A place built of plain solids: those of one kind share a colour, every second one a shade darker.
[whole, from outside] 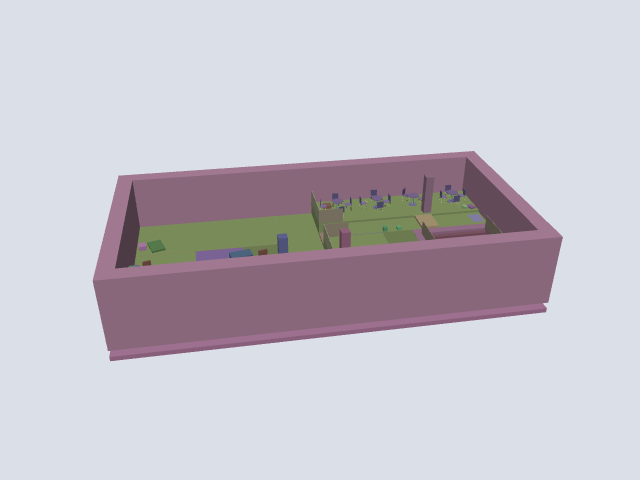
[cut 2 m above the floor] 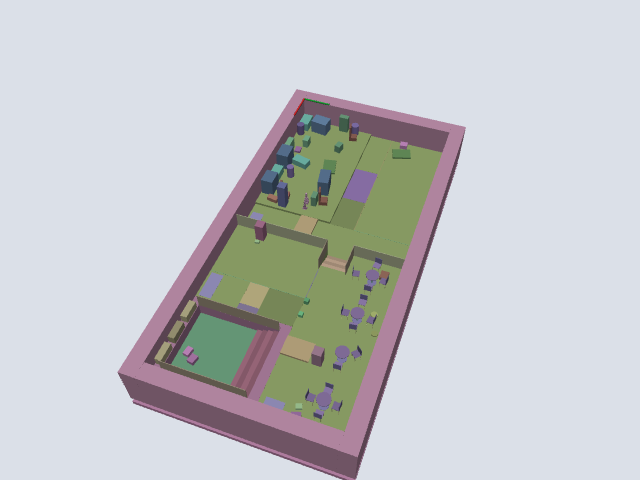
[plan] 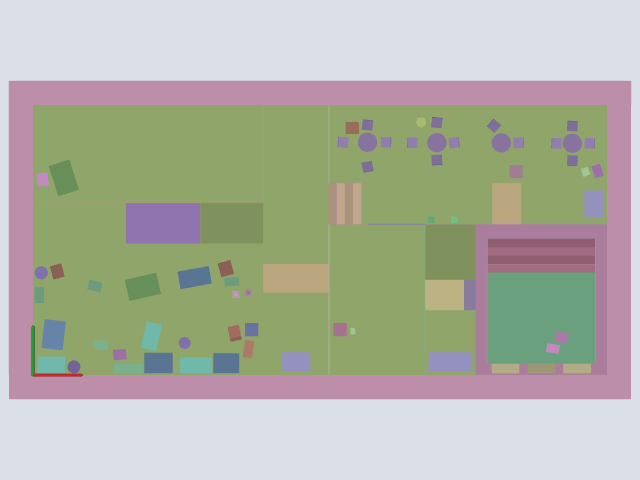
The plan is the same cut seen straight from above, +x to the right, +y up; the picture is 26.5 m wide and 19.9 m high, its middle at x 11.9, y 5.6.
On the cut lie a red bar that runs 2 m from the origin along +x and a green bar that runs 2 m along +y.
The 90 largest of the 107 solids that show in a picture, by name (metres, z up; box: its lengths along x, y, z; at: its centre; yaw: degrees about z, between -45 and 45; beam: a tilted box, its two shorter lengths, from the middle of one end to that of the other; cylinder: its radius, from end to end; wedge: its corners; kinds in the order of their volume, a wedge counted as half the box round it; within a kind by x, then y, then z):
{
 "wall_1": {"box": [1.0, 11.2, 4.6], "at": [-0.5, 5.6, 1.3]},
 "wall_2": {"box": [25.8, 1.0, 4.6], "at": [11.9, -0.5, 1.3]},
 "wall_3": {"box": [25.8, 1.0, 4.6], "at": [11.9, 11.7, 1.3]},
 "wall_4": {"box": [1.0, 11.2, 4.6], "at": [24.3, 5.6, 1.3]},
 "floor_1": {"box": [3.86, 1.7, 1.0], "at": [1.93, 6.3, -0.5]},
 "floor_2": {"box": [9.55, 5.45, 1.16], "at": [4.78, 2.73, -0.42]},
 "floor_3": {"box": [9.55, 4.05, 1.0], "at": [4.78, 9.18, -0.5]},
 "floor_4": {"box": [2.62, 1.7, 1.0], "at": [8.24, 6.3, -0.5]},
 "floor_5": {"box": [2.7, 11.2, 1.0], "at": [10.9, 5.6, -0.5]},
 "floor_6": {"box": [4.0, 6.25, 1.0], "at": [14.25, 3.12, 0.23]},
 "floor_7": {"box": [2.1, 2.69, 1.0], "at": [17.3, 1.34, 0.23]},
 "floor_8": {"box": [2.1, 2.3, 1.0], "at": [17.3, 5.1, 0.23]},
 "floor_9": {"box": [11.55, 3.25, 1.15], "at": [18.02, 9.57, 0.3]},
 "floor_10": {"box": [10.19, 1.7, 1.0], "at": [18.7, 7.1, 0.23]},
 "floor_base_1": {"box": [25.8, 13.2, 0.3], "at": [11.9, 5.6, -1.57]},
 "floor_rim_1": {"box": [0.5, 5.15, 1.0], "at": [18.6, 3.08, 0.23]},
 "floor_rim_2": {"box": [5.45, 0.5, 1.0], "at": [21.07, 0.25, 0.23]},
 "floor_rim_3": {"box": [5.45, 0.6, 1.0], "at": [21.07, 5.95, 0.23]},
 "floor_rim_4": {"box": [0.5, 5.15, 1.0], "at": [23.55, 3.08, 0.23]},
 "floor_pit_1": {"box": [4.45, 3.75, 0.3], "at": [21.07, 2.38, -0.23]},
 "pallet_load_1": {"box": [0.89, 1.2, 1.0], "at": [0.86, 1.67, 0.66], "yaw": -6.8},
 "pallet_load_2": {"box": [1.19, 0.86, 1.25], "at": [5.2, 0.5, 0.79]},
 "pallet_load_3": {"box": [1.32, 0.74, 1.23], "at": [6.7, 4.04, 0.78], "yaw": 10.1},
 "pallet_load_4": {"box": [1.09, 0.84, 1.24], "at": [8.01, 0.49, 0.78]},
 "floor_bed_cover_1": {"box": [3.07, 1.7, 0.8], "at": [5.39, 6.3, -0.4]},
 "step_down_1": {"box": [4.45, 0.35, 0.36], "at": [21.07, 4.42, -0.1]},
 "step_down_2": {"box": [4.45, 0.35, 0.52], "at": [21.07, 4.78, -0.01]},
 "step_down_3": {"box": [4.45, 0.35, 0.68], "at": [21.07, 5.12, 0.07]},
 "step_down_4": {"box": [4.45, 0.35, 0.84], "at": [21.07, 5.47, 0.14]},
 "floor_hatch_1": {"box": [1.62, 1.26, 1.0], "at": [17.06, 3.32, 0.23]},
 "step_tread_1": {"box": [0.34, 1.7, 0.42], "at": [12.42, 7.1, -0.07]},
 "step_tread_2": {"box": [0.34, 1.7, 0.56], "at": [12.76, 7.1, 0.01]},
 "step_tread_3": {"box": [0.34, 1.7, 0.71], "at": [13.1, 7.1, 0.08]},
 "step_tread_4": {"box": [0.34, 1.7, 0.85], "at": [13.44, 7.1, 0.15]},
 "sack_pile_1": {"box": [1.14, 0.7, 0.65], "at": [0.76, 0.42, 0.48]},
 "sack_pile_2": {"box": [0.65, 1.13, 0.47], "at": [4.91, 1.61, 0.4], "yaw": -13.1},
 "sack_pile_3": {"box": [1.31, 0.66, 0.59], "at": [6.75, 0.4, 0.46]},
 "crate_stack_1": {"box": [0.39, 0.68, 1.31], "at": [0.27, 3.33, 0.81]},
 "crate_stack_2": {"box": [0.57, 0.42, 0.59], "at": [2.57, 3.69, 0.46], "yaw": -13.0},
 "crate_stack_3": {"box": [0.61, 0.4, 0.65], "at": [2.8, 1.24, 0.48], "yaw": -0.8},
 "crate_stack_4": {"box": [1.18, 0.41, 0.92], "at": [3.96, 0.28, 0.62]},
 "crate_stack_5": {"box": [0.61, 0.36, 0.84], "at": [8.25, 3.87, 0.58], "yaw": 3.6},
 "step_hump_1": {"box": [2.7, 1.2, 0.2], "at": [10.9, 4.01, 0.05]},
 "step_hump_2": {"box": [1.2, 1.7, 0.2], "at": [19.64, 7.1, 0.78]},
 "column_a0a_1": {"box": [0.55, 0.55, 3.44], "at": [9.06, 1.88, 1.88]},
 "column_a0b_1": {"box": [0.55, 0.55, 2.88], "at": [12.73, 1.88, 2.16]},
 "column_aeb_1": {"box": [0.55, 0.55, 2.73], "at": [20.03, 8.44, 2.24]},
 "edgeS_1": {"box": [1.15, 0.41, 0.55], "at": [19.59, 0.27, 1.0]},
 "edgeS_2": {"box": [1.15, 0.41, 0.55], "at": [21.07, 0.27, 1.0]},
 "edgeS_3": {"box": [1.15, 0.41, 0.55], "at": [22.56, 0.27, 1.0]},
 "barrel_1": {"cylinder": 0.28, "from": [0.34, 4.24, 0.16], "to": [0.34, 4.24, 0.97]},
 "barrel_2": {"cylinder": 0.27, "from": [1.7, 0.34, 0.16], "to": [1.7, 0.34, 1.02]},
 "barrel_3": {"cylinder": 0.25, "from": [6.29, 1.33, 0.16], "to": [6.29, 1.33, 1.05]},
 "rail_1": {"box": [1.62, 0.04, 1.0], "at": [13.1, 6.23, 1.23]},
 "rail_2": {"box": [1.62, 0.04, 1.0], "at": [13.1, 7.97, 1.38]},
 "rail_3": {"box": [0.04, 5.15, 0.94], "at": [18.83, 3.08, 1.2]},
 "rail_4": {"box": [0.04, 5.15, 0.94], "at": [23.32, 3.08, 1.2]},
 "floor_hatch_cover_1": {"box": [0.48, 1.26, 0.85], "at": [18.11, 3.32, 0.3]},
 "pallet_1": {"box": [0.9, 1.32, 0.18], "at": [1.28, 8.17, 0.04], "yaw": 17.7},
 "pallet_2": {"box": [1.34, 0.9, 0.18], "at": [4.56, 3.66, 0.2], "yaw": 13.0},
 "hand_truck_1": {"box": [0.49, 0.57, 0.3], "at": [1.01, 4.3, 0.31], "yaw": 14.2},
 "hand_truck_2": {"box": [0.49, 0.14, 0.96], "at": [1.06, 4.09, 0.94], "yaw": 14.2},
 "hand_truck_3": {"box": [0.55, 0.6, 0.3], "at": [8.0, 4.41, 0.31], "yaw": 15.9},
 "hand_truck_4": {"box": [0.55, 0.14, 0.96], "at": [8.06, 4.19, 0.94], "yaw": 15.9},
 "hand_truck_5": {"box": [0.48, 0.63, 0.3], "at": [8.36, 1.73, 0.31], "yaw": 11.4},
 "rail_rim_1": {"box": [0.04, 6.25, 1.0], "at": [12.27, 3.12, 1.23]},
 "rail_rim_2": {"box": [0.04, 3.25, 1.0], "at": [12.27, 9.57, 1.38]},
 "low_mat_1": {"box": [1.2, 0.8, 0.06], "at": [10.9, 0.55, -0.02]},
 "low_mat_2": {"box": [1.8, 0.8, 0.06], "at": [17.3, 0.55, 0.7]},
 "low_mat_3": {"box": [0.8, 1.1, 0.06], "at": [23.25, 7.1, 0.7]},
 "crate_1": {"box": [0.46, 0.54, 0.31], "at": [0.4, 8.1, 0.16], "yaw": 7.0},
 "crate_2": {"box": [0.54, 0.37, 0.27], "at": [21.56, 1.1, 0.06], "yaw": -9.0},
 "crate_3": {"box": [0.53, 0.42, 0.28], "at": [21.91, 1.57, 0.07], "yaw": -11.9},
 "sack_1": {"box": [0.39, 0.73, 0.29], "at": [8.94, 1.08, 0.3], "yaw": -8.3},
 "sack_2": {"box": [0.56, 0.5, 0.23], "at": [13.23, 10.24, 0.99], "yaw": 0.6},
 "top_1": {"cylinder": 0.4, "from": [13.87, 9.65, 1.57], "to": [13.87, 9.65, 1.61]},
 "top_2": {"cylinder": 0.4, "from": [16.75, 9.63, 1.57], "to": [16.75, 9.63, 1.61]},
 "top_3": {"cylinder": 0.4, "from": [19.42, 9.62, 1.57], "to": [19.42, 9.62, 1.61]},
 "top_4": {"cylinder": 0.4, "from": [22.36, 9.61, 1.57], "to": [22.36, 9.61, 1.61]},
 "carton_folded_1": {"box": [0.54, 0.43, 0.2], "at": [3.6, 0.85, 0.21], "yaw": 4.9},
 "carton_folded_2": {"box": [0.38, 0.53, 0.16], "at": [23.41, 8.46, 0.91], "yaw": 17.5},
 "foot_1": {"cylinder": 0.28, "from": [13.87, 9.65, 0.82], "to": [13.87, 9.65, 0.9]},
 "foot_2": {"cylinder": 0.28, "from": [16.75, 9.63, 0.82], "to": [16.75, 9.63, 0.9]},
 "foot_3": {"cylinder": 0.28, "from": [19.42, 9.62, 0.82], "to": [19.42, 9.62, 0.9]},
 "edge_crate_1": {"box": [0.28, 0.28, 0.31], "at": [16.51, 6.44, 0.88]},
 "edge_crate_2": {"box": [0.28, 0.28, 0.24], "at": [17.47, 6.44, 0.84]},
 "hose_coil_1": {"cylinder": 0.2, "from": [16.09, 10.48, 0.82], "to": [16.09, 10.48, 0.97]},
 "hose_coil_2": {"cylinder": 0.2, "from": [17.3, 10.86, 0.82], "to": [17.3, 10.86, 0.96]},
 "low_stripS_1": {"box": [9.55, 0.04, 0.06], "at": [4.78, 7.15, -0.02]},
 "parcel_1": {"box": [0.3, 0.35, 0.18], "at": [22.91, 8.43, 0.96], "yaw": 19.8}
}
